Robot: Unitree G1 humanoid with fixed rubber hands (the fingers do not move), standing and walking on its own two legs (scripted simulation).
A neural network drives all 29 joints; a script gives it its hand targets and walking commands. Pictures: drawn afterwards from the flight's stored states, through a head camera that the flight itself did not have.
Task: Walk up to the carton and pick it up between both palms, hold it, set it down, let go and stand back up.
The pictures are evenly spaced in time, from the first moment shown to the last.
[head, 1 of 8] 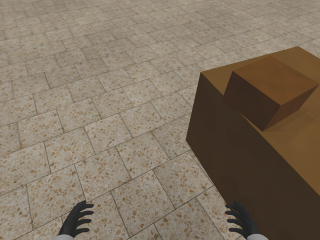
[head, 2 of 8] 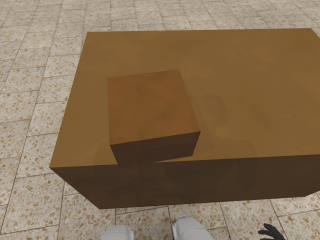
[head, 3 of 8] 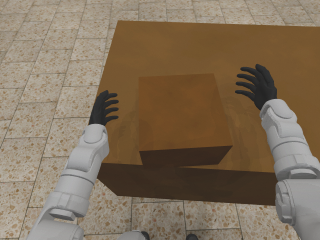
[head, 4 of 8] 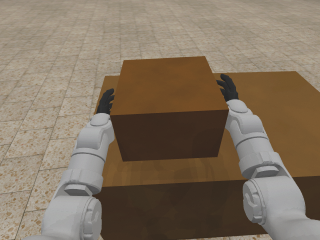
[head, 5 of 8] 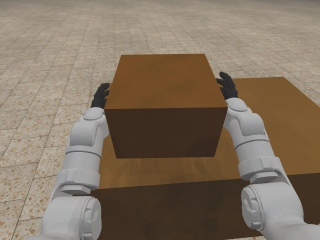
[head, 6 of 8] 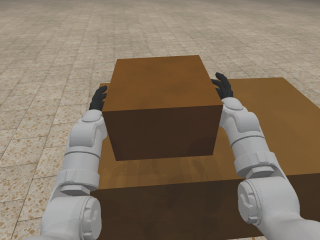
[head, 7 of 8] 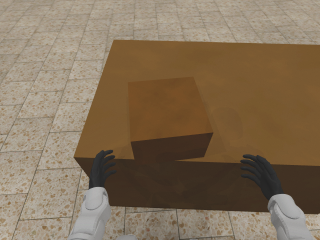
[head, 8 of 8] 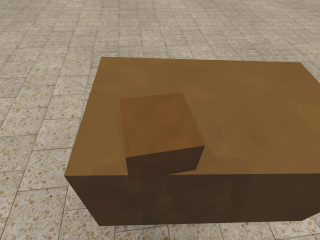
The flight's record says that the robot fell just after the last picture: no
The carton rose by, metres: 0.26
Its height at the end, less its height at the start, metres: +0.00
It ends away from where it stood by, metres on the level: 0.01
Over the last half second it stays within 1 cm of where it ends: yes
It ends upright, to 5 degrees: yes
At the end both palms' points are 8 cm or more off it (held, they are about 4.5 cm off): yes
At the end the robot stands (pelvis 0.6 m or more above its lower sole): yes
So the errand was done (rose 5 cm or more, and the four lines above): yes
